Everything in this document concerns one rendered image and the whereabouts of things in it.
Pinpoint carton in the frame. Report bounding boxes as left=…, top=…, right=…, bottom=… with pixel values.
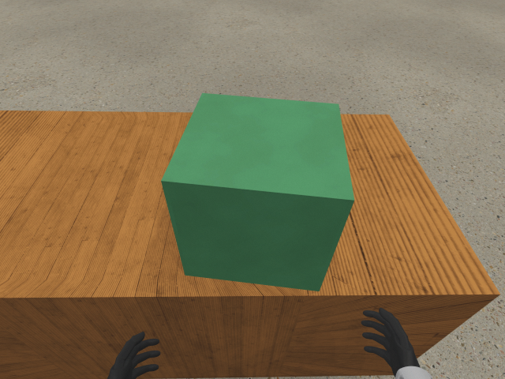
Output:
left=161, top=93, right=354, bottom=291

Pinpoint robot right hand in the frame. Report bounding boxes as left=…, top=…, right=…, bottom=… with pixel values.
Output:
left=361, top=308, right=420, bottom=376

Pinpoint pedestal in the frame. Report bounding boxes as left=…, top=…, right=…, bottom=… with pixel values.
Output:
left=0, top=111, right=500, bottom=379

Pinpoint robot left hand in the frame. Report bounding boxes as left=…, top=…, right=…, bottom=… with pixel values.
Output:
left=107, top=332, right=160, bottom=379

